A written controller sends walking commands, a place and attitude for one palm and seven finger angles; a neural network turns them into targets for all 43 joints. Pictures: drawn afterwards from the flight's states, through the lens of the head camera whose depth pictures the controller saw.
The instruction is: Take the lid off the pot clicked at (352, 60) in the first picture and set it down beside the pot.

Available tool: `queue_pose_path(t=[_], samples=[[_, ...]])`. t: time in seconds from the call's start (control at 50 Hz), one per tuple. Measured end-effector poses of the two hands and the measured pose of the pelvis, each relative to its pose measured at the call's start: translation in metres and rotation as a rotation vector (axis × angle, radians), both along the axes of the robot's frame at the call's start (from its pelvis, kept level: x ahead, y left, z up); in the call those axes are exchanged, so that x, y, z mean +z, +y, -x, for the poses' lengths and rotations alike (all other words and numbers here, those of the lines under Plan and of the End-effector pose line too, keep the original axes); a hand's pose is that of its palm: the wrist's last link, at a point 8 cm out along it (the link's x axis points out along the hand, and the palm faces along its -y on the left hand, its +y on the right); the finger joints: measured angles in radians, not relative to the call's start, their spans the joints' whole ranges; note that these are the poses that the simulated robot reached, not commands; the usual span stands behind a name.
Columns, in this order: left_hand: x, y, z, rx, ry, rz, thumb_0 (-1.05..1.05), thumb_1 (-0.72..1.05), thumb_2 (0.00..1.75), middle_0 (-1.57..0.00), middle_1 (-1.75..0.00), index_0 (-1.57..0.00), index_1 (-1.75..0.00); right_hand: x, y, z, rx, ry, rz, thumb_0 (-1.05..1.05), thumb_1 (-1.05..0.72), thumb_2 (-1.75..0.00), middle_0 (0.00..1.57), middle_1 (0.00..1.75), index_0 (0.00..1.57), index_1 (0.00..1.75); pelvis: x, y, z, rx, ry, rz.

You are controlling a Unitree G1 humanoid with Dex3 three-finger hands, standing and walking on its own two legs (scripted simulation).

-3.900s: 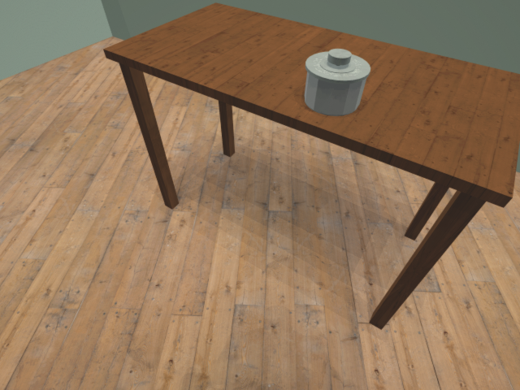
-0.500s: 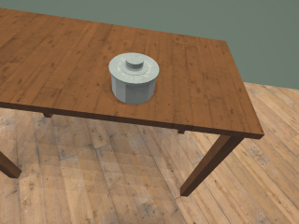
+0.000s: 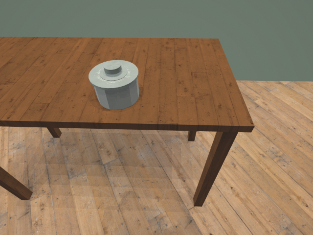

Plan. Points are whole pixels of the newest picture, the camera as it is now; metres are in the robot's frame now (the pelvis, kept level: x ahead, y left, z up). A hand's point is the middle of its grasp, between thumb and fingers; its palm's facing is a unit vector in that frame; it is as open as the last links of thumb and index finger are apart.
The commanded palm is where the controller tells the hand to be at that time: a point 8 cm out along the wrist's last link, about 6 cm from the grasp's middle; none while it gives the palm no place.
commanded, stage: come to a stop and stand still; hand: left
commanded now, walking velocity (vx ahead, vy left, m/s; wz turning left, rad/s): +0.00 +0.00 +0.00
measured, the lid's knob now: (112, 67) +0.56 +0.16 +0.15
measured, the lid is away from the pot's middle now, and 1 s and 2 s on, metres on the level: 0.00 0.00 0.00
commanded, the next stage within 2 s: look again from close up in 0.28 s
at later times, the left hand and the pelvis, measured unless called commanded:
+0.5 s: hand out of the picture -0.02 +0.16 -0.18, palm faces +0.04 -0.98 -0.20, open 7.4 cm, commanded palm none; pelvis +0.00 +0.00 +0.00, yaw -1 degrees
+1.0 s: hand out of the picture +0.00 +0.25 -0.18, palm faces +0.02 -0.98 -0.22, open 7.4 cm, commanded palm none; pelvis -0.02 +0.06 -0.01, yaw +0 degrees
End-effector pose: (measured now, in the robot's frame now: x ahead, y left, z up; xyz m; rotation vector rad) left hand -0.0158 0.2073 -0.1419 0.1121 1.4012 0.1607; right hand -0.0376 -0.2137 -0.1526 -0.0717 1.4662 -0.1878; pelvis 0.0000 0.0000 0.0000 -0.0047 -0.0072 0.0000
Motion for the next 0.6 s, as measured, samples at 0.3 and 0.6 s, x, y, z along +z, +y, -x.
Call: queue_pose_path(t=[0.3, 0.6], samples=[[-0.006, -0.021, 0.015, 0.041, 0.049, 0.026, 0.01, 0.92, 0.90, -0.20, -0.30, -0.20, -0.30, 0.001, -0.013, -0.038, 0.051, -0.042, 0.030, 0.01, -0.93, -0.90, 0.20, 0.30, 0.20, 0.30, 0.000, -0.011, -0.001, 0.010, -0.021, -0.011], [-0.012, 0.029, 0.000, 0.001, -0.009, -0.039, 0.00, 0.91, 0.90, -0.21, -0.30, -0.20, -0.30, 0.006, 0.000, -0.077, 0.072, -0.193, 0.070, 0.00, -0.93, -0.90, 0.20, 0.30, 0.20, 0.30, -0.009, 0.015, -0.001, 0.000, -0.010, 0.012]])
